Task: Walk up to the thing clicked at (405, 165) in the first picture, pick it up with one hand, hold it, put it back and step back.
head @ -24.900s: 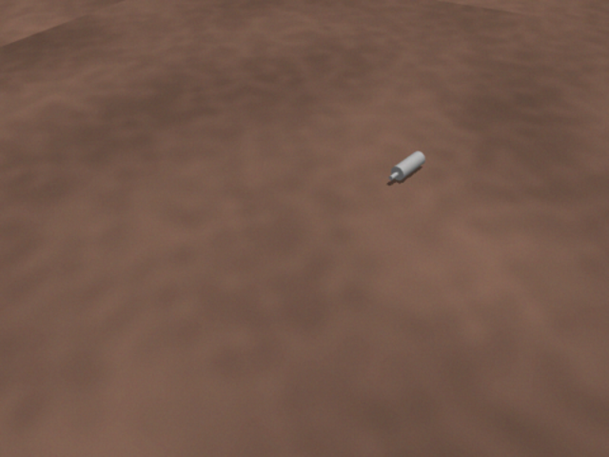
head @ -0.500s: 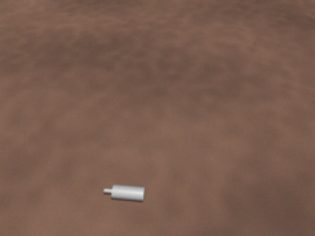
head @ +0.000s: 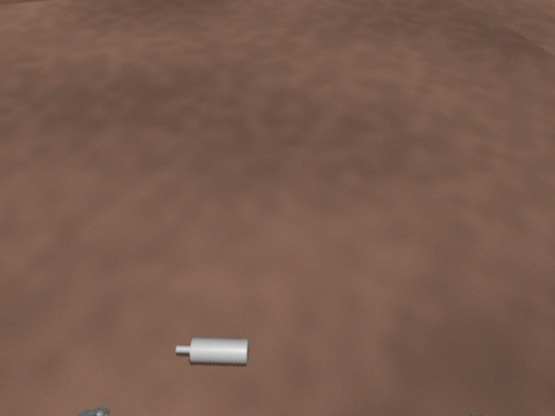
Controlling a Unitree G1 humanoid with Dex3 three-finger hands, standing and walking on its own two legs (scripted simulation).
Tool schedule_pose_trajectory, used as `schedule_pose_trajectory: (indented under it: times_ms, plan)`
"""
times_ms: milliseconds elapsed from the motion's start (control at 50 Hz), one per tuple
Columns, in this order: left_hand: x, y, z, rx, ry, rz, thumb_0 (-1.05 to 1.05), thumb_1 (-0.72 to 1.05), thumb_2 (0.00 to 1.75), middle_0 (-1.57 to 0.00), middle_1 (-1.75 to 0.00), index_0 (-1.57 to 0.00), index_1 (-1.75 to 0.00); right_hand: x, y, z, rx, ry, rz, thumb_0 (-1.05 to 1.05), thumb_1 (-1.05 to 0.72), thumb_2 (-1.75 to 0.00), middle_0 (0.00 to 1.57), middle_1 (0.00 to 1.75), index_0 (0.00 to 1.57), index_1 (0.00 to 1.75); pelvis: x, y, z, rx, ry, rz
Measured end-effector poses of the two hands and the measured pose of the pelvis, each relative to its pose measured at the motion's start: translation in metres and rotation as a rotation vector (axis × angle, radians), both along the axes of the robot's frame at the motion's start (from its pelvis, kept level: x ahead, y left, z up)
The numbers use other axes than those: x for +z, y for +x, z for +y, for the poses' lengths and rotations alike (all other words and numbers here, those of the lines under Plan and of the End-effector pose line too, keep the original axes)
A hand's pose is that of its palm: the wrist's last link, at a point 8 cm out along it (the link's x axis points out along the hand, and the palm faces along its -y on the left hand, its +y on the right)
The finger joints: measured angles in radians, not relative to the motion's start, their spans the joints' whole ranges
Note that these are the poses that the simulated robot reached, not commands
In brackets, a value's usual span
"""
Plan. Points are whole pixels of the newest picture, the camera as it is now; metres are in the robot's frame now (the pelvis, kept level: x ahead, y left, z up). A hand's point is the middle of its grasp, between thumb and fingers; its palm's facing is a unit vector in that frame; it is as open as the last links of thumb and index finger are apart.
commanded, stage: walk up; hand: left
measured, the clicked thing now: (212, 350) +0.41 +0.23 -0.73
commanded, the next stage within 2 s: stand in 1.30 s
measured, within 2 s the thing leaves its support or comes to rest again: neither
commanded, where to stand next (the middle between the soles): +0.03 -0.03 m, yaw +0 degrees
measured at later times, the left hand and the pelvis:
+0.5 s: hand out of the picture +0.12 +0.21 -0.14, palm faces -0.03 -0.95 -0.32, open 7.4 cm; pelvis +0.00 -0.03 +0.01, yaw -1 degrees
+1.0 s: hand out of the picture +0.07 +0.23 -0.14, palm faces +0.00 -0.95 -0.31, open 7.4 cm; pelvis +0.00 -0.02 +0.02, yaw -1 degrees
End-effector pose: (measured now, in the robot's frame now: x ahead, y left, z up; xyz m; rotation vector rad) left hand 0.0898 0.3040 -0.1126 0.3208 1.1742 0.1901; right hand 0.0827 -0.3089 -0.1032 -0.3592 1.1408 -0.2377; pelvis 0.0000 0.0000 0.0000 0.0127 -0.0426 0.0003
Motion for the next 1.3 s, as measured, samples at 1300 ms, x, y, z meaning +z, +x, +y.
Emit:
schedule_pose_trajectory:
  times_ms: [1300]
  plan:
    - [0.006,-0.022,-0.025,0.038,-0.03,0.072,0.01,0.91,0.9,-0.2,-0.3,-0.2,-0.3,0.007,-0.016,-0.004,-0.024,0.048,0.052,0.0,-0.9,-0.9,0.21,0.3,0.2,0.3,0.019,-0.002,-0.016,-0.021,-0.016,0.004]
